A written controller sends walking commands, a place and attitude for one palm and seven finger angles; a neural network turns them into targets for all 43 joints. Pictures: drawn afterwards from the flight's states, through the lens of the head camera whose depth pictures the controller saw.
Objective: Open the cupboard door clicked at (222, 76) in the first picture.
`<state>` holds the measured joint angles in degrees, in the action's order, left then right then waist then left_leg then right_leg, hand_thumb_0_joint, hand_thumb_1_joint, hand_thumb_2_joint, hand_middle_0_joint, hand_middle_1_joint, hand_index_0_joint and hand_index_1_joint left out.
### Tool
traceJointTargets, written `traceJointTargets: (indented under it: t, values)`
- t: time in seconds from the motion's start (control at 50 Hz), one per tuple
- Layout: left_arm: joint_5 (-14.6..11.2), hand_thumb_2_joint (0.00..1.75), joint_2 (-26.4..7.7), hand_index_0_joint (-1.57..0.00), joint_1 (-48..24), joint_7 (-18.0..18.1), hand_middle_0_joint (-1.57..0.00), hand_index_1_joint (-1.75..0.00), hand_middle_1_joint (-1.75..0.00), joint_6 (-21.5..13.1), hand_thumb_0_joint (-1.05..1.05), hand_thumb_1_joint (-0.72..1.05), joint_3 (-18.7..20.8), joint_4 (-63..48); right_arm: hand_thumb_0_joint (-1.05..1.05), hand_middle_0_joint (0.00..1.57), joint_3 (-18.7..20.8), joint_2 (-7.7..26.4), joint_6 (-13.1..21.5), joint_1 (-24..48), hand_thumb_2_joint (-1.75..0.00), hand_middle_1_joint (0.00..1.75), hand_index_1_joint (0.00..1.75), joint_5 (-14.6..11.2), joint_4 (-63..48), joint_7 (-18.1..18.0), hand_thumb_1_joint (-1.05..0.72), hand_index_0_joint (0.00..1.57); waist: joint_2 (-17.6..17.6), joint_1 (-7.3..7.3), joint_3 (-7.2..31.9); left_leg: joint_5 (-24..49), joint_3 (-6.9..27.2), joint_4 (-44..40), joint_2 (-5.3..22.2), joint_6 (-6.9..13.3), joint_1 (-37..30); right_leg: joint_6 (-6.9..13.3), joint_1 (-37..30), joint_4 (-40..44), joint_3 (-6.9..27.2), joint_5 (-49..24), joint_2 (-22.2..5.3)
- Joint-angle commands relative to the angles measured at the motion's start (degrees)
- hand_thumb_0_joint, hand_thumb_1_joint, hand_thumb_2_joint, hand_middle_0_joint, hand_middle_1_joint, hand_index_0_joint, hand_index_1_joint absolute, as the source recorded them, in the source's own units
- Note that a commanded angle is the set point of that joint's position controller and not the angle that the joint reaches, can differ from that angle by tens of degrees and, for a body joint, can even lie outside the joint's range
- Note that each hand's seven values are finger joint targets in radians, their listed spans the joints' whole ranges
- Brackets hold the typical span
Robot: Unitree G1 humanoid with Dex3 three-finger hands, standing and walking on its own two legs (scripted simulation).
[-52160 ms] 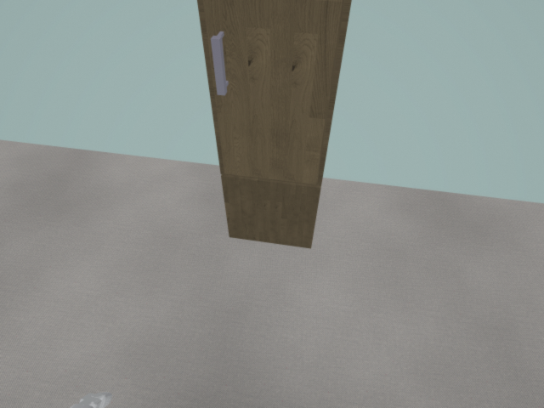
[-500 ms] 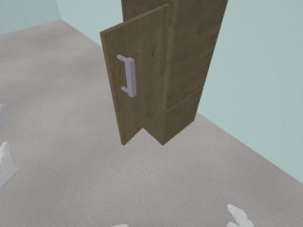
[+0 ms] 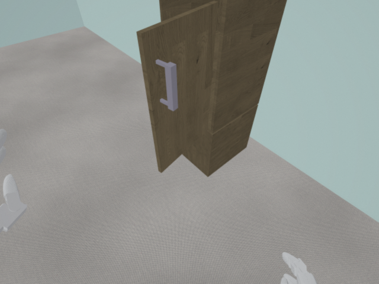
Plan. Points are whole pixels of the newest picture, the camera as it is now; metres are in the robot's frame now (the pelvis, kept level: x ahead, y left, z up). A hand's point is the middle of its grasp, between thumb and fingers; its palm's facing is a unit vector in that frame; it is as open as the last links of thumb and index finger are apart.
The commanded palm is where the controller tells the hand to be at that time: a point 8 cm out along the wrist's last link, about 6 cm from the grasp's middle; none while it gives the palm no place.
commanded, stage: stop stepping back and stand still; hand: left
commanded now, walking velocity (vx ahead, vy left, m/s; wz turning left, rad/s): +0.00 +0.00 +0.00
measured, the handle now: (166, 85) +0.64 +0.12 +0.09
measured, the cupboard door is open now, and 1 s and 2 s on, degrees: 100 100 100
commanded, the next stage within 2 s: let the arm hang, fingers relaxed in 0.66 s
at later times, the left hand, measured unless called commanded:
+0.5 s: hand out of the picture +0.15 +0.29 +0.16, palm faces +0.43 -0.77 -0.46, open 7.4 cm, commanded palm +0.10 +0.32 +0.18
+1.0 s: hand out of the picture +0.08 +0.23 -0.13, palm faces -0.03 -0.95 -0.30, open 7.4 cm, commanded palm none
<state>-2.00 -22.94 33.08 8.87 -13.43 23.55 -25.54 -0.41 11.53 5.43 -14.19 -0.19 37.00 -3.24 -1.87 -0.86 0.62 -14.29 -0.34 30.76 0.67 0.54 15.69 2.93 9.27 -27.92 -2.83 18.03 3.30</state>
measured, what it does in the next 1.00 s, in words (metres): stands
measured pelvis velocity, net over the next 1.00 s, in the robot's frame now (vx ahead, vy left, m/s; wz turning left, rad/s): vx -0.05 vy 0.02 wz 0.02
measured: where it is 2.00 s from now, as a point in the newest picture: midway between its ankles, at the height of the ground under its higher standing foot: outside the picture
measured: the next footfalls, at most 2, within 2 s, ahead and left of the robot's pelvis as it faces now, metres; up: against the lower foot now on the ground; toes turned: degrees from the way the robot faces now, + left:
none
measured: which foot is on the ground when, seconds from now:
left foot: down 0.00-1.00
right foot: down 0.00-1.00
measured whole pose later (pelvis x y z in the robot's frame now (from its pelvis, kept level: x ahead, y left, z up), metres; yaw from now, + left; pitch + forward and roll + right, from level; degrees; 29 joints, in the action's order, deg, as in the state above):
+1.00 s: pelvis -0.05 +0.02 -0.01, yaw +1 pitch -1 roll -1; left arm 2.1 -14.8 14.6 -0.1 2.8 1.0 37.3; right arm 0.6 16.9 0.6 -9.3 1.4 50.4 0.7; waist -1.9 1.8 -2.4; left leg -11.2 -0.5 33.2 -1.6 2.3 21.1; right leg 1.8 15.8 -33.9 -3.3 17.3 0.8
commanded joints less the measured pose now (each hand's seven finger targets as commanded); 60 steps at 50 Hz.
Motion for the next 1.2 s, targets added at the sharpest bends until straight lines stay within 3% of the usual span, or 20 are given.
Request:
traceJointTargets:
  t: [0.0, 0.02, 0.12, 0.22, 0.3, 0.36, 0.5, 0.52, 0.72, 0.74, 0.76, 0.8, 0.84, 0.9, 0.96, 1.0, 1.02, 1.06, 1.1, 1.18]
  values:
    - [-0.06, 0.9, -9.1, -0.2, -7.73, 0.66, -0.2, -0.3, -0.3, -1.36, 0.0, 0.9, 4.25, -8.18, 0.0, 0.2, 2.7, 8.22, 3.64, 5.89, -0.9, 0.3, 0.3, -0.4, -9.21, -1.75, -0.9, 0.2, 0.75, 0.71, 3.87, 20.49, 4.94, -6.11, 5.83, 2.46, -8.24, -3.76, 1.85, 5.13, 6.51, -17.55, -5.17]
    - [0.02, 0.9, -10.12, -0.2, -7.98, 0.49, -0.2, -0.3, -0.3, -1.27, 0.0, 0.9, 4.62, -9.4, 0.0, 0.2, 2.13, 7.73, 3.92, 6.49, -0.9, 0.3, 0.3, -0.09, -9.0, -1.89, -0.9, 0.2, -2.01, 0.75, 4.56, 20.07, 5.23, -6.89, 5.66, 2.3, -7.52, -3.68, 1.32, 4.66, 5.59, -17.32, -5.54]
    - [0.16, 0.9, -11.83, -0.2, -6.95, 0.81, -0.2, -0.3, -0.3, -1.63, 0.0, 0.9, 6.13, -14.87, 0.0, 0.2, 1.85, 7.47, 4.64, 7.22, -0.9, 0.3, 0.3, 0.24, -10.03, -1.7, -0.9, 0.2, -2.05, 0.19, 4.41, 9.8, 5.76, -10.36, 4.74, 1.68, -2.66, -3.11, -2.57, 6.75, 5.11, -10.72, -5.26]
    - [-0.43, 0.9, -11.39, -0.2, -0.31, 1.02, -0.2, -0.3, -0.3, -1.96, 0.0, 0.9, 8.23, -14.38, 0.0, 0.2, 1.99, 7.11, 4.13, 7.18, -0.9, 0.3, 0.3, 0.49, -10.7, -1.27, -0.9, 0.2, -5.86, 0.53, 3.09, 0.16, 5.58, -12.24, 3.9, 0.71, 0.34, -2.25, -1.8, 9.11, 5.41, -4.88, -5.2]
    - [-0.66, 0.9, -9.58, -0.2, -0.29, 0.89, -0.2, -0.3, -0.3, -1.93, 0.0, 0.9, 7.07, -11.9, 0.0, 0.2, 1.95, 7.14, 3.68, 7.01, -0.9, 0.3, 0.3, 0.3, -10.8, -1.43, -0.9, 0.2, -5.44, 1.01, 1.71, -4.38, 6.57, -14.48, 4.87, 0.62, 1.5, -2.6, -0.59, 9.2, 4.62, -2.6, -4.12]
    - [-0.49, 0.9, -8.63, -0.2, -1.58, 0.75, -0.2, -0.3, -0.3, -1.54, 0.0, 0.9, 5.83, -9.34, 0.0, 0.2, 2.03, 7.3, 3.79, 7.01, -0.9, 0.3, 0.3, 0.13, -10.5, -1.86, -0.9, 0.2, -2.87, 1.13, 0.67, -7.04, 6.73, -15.22, 5.16, 0.79, 1.68, -2.95, 0.47, 9.93, 4.55, -1.3, -4.06]
    - [0.7, 0.9, -8.13, -0.2, -7.53, 0.93, -0.2, -0.3, -0.3, -1.04, 0.0, 0.9, 3.3, -11.21, 0.0, 0.2, 2.13, 7.76, 4.61, 7.23, -0.9, 0.3, 0.3, 0.21, -9.94, -2.17, -0.9, 0.2, -1.83, 0.92, 1.15, -8.97, 6.45, -15.34, 4.51, 0.94, 0.34, -3.07, 1.07, 10.58, 4.75, 0.41, -4.12]
    - [0.88, 0.9, -9.65, -0.2, -8.29, 1.08, -0.2, -0.3, -0.3, -1.03, 0.0, 0.9, 4.34, -12.33, 0.0, 0.2, 2.2, 7.76, 4.81, 7.6, -0.9, 0.3, 0.3, 0.41, -9.84, -2.26, -0.9, 0.2, -2.72, 0.79, 1.51, -9.05, 6.0, -15.21, 4.29, 0.89, -0.01, -3.0, 1.19, 10.91, 4.96, 0.68, -4.25]
    - [0.02, 0.9, -9.57, -0.2, -3.47, 1.26, -0.2, -0.3, -0.3, -0.94, 0.0, 0.9, 5.98, -11.1, 0.0, 0.2, 2.15, 7.05, 4.22, 7.35, -0.9, 0.3, 0.3, 0.56, -9.53, -1.7, -0.9, 0.2, -2.71, 0.77, 2.25, -1.37, 4.98, -11.37, 3.09, 0.02, -1.28, -2.09, 1.48, 12.56, 5.69, -1.34, -5.5]
    - [4.68, 0.9, 0.11, -0.2, -8.1, -7.27, -0.2, -0.3, -0.3, 8.05, 0.0, 0.9, -17.03, 34.38, 0.0, 0.2, 4.75, 17.56, 5.69, 8.94, -0.9, 0.3, 0.3, 0.3, 6.27, 3.69, -0.9, 0.2, -2.89, 3.29, -2.11, 12.02, 7.83, -1.34, 5.61, 1.62, 4.87, -0.33, 7.85, 2.26, 2.33, -10.8, -8.76]
    - [3.63, 0.9, 0.4, -0.2, -8.08, -8.47, -0.2, -0.3, -0.3, 11.87, 0.0, 0.9, -15.94, 36.0, 0.0, 0.2, 4.74, 14.44, 1.83, 4.0, -0.9, 0.3, 0.3, -0.36, 6.09, 3.58, -0.9, 0.2, -2.36, 2.41, 1.99, 15.26, 5.83, -1.71, 5.78, 1.18, 0.05, -0.29, 8.21, 2.44, 4.98, -9.33, -8.39]
    - [3.58, 0.9, 1.06, -0.2, -10.13, -8.81, -0.2, -0.3, -0.3, 12.8, 0.0, 0.9, -16.38, 36.78, 0.0, 0.2, 4.24, 14.14, 0.05, 3.73, -0.9, 0.3, 0.3, 0.33, 5.34, 3.34, -0.9, 0.2, -1.52, 1.93, 2.55, 10.91, 8.73, -3.08, 7.35, 3.08, 3.48, -0.11, 8.68, -0.76, 3.37, -1.84, -6.71]
    - [4.08, 0.9, -0.28, -0.2, -13.22, -8.86, -0.2, -0.3, -0.3, 12.64, 0.0, 0.9, -17.15, 41.92, 0.0, 0.2, 3.75, 15.12, -1.06, 4.81, -0.9, 0.3, 0.3, 0.88, 5.37, 3.16, -0.9, 0.2, 6.63, 1.2, 2.43, 10.01, 11.05, -4.58, 7.23, 4.23, 5.89, 0.36, 5.18, -1.94, 3.83, -2.07, -5.94]
    - [4.19, 0.9, -2.19, -0.2, -18.07, -8.82, -0.2, -0.3, -0.3, 12.61, 0.0, 0.9, -17.89, 51.54, 0.0, 0.2, 3.41, 14.91, -2.54, 5.57, -0.9, 0.3, 0.3, 1.26, 7.22, 3.21, -0.9, 0.2, 14.89, 1.34, 2.7, 5.64, 9.2, -2.58, 4.18, 3.48, 3.69, 2.05, 6.01, 3.09, 7.57, -1.03, -9.55]
    - [3.63, 0.9, -1.11, -0.2, -21.9, -8.2, -0.2, -0.3, -0.3, 13.46, 0.0, 0.9, -19.94, 60.44, 0.0, 0.2, 2.48, 11.55, -4.6, 3.81, -0.9, 0.3, 0.3, 1.73, 10.48, 3.18, -0.9, 0.2, 7.75, 2.71, 0.86, 3.5, 5.42, 0.89, 1.39, 1.75, -1.81, 4.01, 11.13, 6.69, 9.76, 2.83, -12.31]
    - [3.27, 0.9, -0.18, -0.2, -21.64, -8.04, -0.2, -0.3, -0.3, 13.53, 0.0, 0.9, -20.87, 65.55, 0.0, 0.2, 1.89, 10.07, -5.18, 3.12, -0.9, 0.3, 0.3, 1.84, 12.38, 3.09, -0.9, 0.2, -0.86, 2.65, 0.43, 4.03, 6.96, -2.8, 2.62, 1.81, -1.95, 3.1, 10.14, 5.53, 8.67, 3.23, -10.65]
    - [3.19, 0.9, -0.44, -0.2, -20.51, -7.95, -0.2, -0.3, -0.3, 13.53, 0.0, 0.9, -21.0, 68.01, 0.0, 0.2, 1.83, 10.7, -5.25, 3.31, -0.9, 0.3, 0.3, 1.77, 12.94, 3.03, -0.9, 0.2, -4.64, 1.82, 0.09, 3.63, 9.14, -6.09, 3.78, 2.24, 0.21, 1.98, 7.35, 4.49, 7.39, 2.81, -8.92]
    - [2.84, 0.9, 0.62, -0.2, -17.52, -7.92, -0.2, -0.3, -0.3, 13.41, 0.0, 0.9, -21.15, 73.39, 0.0, 0.2, 1.55, 10.21, -5.22, 3.76, -0.9, 0.3, 0.3, 1.68, 14.82, 2.69, -0.9, 0.2, -9.45, 0.53, 0.37, 0.14, 11.11, -10.36, 4.77, 2.65, 3.45, 1.0, 1.66, 3.75, 6.25, 0.12, -7.76]
    - [2.68, 0.9, 1.7, -0.2, -15.8, -7.89, -0.2, -0.3, -0.3, 13.19, 0.0, 0.9, -20.89, 77.44, 0.0, 0.2, 1.68, 9.57, -5.27, 2.96, -0.9, 0.3, 0.3, 1.58, 16.4, 2.26, -0.9, 0.2, -11.36, 0.18, 1.41, -1.51, 10.75, -11.63, 4.85, 2.44, 3.42, 1.08, -1.25, 4.62, 5.84, -1.84, -7.83]
    - [2.49, 0.9, 1.51, -0.2, -15.57, -7.95, -0.2, -0.3, -0.3, 12.65, 0.0, 0.9, -21.08, 82.92, 0.0, 0.2, 2.13, 9.9, -5.22, 0.52, -0.9, 0.3, 0.3, 1.06, 19.53, 1.75, -0.9, 0.2, -6.72, 0.5, 2.34, 0.47, 10.01, -11.45, 5.07, 2.39, -0.07, 1.4, -2.21, 7.41, 5.76, -3.64, -8.57]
